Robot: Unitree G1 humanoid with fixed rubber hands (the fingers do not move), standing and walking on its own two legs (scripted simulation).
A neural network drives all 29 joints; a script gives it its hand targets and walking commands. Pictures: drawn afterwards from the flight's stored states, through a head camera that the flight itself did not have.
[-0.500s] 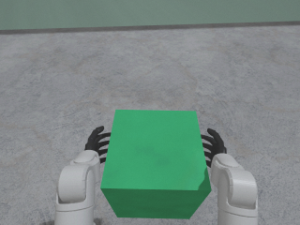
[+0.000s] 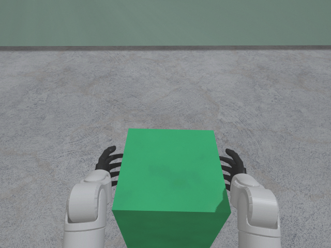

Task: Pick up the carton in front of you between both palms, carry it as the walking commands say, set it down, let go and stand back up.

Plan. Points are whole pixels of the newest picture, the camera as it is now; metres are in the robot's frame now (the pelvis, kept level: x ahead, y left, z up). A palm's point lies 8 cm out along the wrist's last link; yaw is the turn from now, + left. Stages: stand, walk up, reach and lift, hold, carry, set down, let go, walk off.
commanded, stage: carry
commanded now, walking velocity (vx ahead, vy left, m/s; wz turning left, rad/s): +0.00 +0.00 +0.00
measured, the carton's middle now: (169, 191) +0.27 +0.00 +0.00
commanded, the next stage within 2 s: hold in 0.90 s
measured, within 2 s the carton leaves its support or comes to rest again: neither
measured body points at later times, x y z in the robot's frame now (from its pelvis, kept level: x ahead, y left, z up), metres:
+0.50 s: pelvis -0.04 +0.00 +0.01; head -0.07 +0.00 +0.45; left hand +0.25 +0.15 +0.03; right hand +0.25 -0.15 +0.03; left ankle -0.08 +0.10 -0.73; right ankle -0.02 -0.11 -0.73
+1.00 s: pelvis -0.06 +0.00 +0.01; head -0.08 +0.00 +0.46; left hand +0.23 +0.16 +0.04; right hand +0.23 -0.15 +0.04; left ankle -0.08 +0.10 -0.73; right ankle -0.02 -0.13 -0.73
